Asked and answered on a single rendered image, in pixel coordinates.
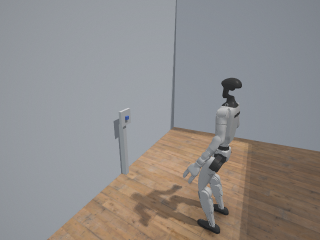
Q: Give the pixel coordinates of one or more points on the robot left foot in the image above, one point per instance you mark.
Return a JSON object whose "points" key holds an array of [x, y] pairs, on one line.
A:
{"points": [[205, 224]]}

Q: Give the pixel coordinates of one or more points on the left robot upper arm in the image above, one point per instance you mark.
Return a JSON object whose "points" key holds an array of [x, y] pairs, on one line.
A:
{"points": [[222, 115]]}

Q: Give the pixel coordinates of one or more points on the panel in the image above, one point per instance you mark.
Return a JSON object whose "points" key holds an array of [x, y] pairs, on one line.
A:
{"points": [[123, 138]]}

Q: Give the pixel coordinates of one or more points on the right robot upper arm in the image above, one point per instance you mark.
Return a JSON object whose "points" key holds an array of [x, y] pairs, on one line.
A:
{"points": [[238, 123]]}

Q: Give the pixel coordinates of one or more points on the robot left forearm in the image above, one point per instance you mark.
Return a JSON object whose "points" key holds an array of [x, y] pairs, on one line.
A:
{"points": [[212, 148]]}

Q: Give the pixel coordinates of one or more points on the robot left hand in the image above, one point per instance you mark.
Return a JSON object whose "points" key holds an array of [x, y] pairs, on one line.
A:
{"points": [[194, 169]]}

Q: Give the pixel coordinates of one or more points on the robot left thigh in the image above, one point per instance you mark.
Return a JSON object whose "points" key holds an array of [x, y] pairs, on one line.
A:
{"points": [[206, 173]]}

